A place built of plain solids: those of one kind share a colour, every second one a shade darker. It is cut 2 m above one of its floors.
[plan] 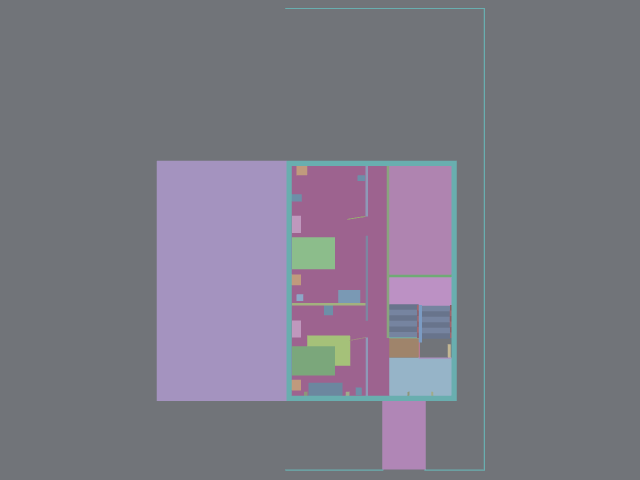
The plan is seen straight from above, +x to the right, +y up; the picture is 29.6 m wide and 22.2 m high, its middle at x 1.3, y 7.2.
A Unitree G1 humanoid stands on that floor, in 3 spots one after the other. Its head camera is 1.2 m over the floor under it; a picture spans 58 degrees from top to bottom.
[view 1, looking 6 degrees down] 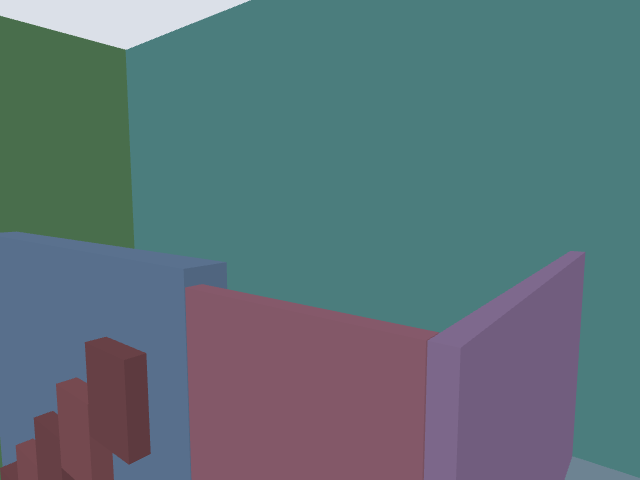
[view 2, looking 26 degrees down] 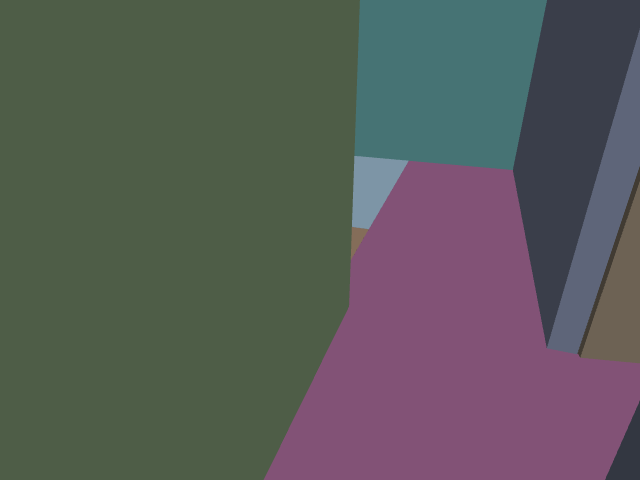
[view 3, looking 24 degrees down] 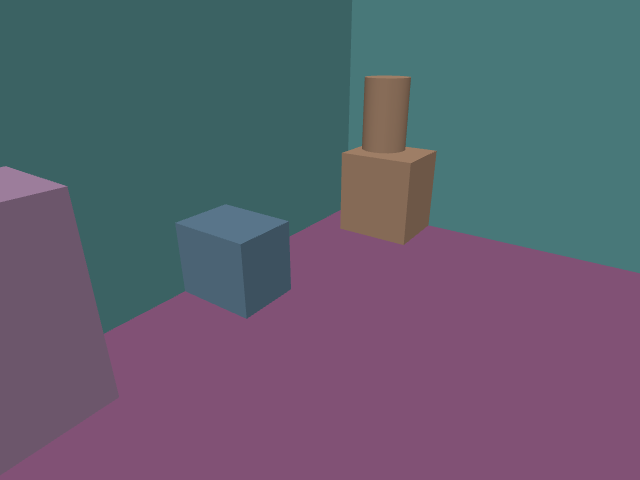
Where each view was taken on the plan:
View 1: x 5.18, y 1.46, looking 38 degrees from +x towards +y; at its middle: wall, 2.81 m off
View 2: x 3.96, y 4.35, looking -71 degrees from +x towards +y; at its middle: landing_wall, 1.47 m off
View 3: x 1.75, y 7.74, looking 125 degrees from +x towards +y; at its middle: upper_floor_rooms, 2.95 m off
